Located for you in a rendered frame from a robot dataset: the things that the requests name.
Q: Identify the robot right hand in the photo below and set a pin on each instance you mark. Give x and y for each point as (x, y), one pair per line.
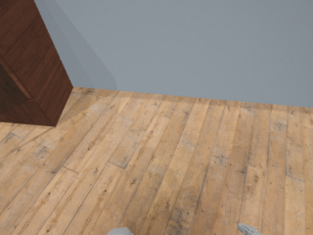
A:
(248, 230)

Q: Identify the cupboard door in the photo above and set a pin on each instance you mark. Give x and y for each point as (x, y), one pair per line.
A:
(10, 94)

